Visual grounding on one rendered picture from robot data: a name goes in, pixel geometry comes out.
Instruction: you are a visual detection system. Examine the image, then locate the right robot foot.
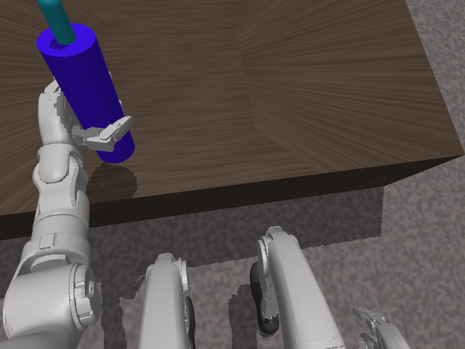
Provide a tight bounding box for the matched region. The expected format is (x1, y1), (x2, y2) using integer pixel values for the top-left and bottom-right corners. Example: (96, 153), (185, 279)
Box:
(250, 262), (279, 334)

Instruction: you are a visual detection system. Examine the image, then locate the bottle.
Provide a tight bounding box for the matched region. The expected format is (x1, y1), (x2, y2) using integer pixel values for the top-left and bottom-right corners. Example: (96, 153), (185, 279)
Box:
(36, 0), (134, 164)

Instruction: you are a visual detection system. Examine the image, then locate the right robot hand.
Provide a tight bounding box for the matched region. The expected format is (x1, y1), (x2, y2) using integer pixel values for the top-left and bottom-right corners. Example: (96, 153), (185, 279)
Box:
(353, 306), (410, 349)

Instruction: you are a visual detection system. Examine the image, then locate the left robot hand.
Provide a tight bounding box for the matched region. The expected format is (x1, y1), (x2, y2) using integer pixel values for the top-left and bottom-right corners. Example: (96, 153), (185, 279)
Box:
(38, 71), (133, 152)

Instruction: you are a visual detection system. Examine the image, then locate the left robot arm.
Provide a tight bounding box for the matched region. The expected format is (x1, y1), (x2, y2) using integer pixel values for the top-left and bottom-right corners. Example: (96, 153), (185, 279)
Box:
(0, 143), (102, 349)

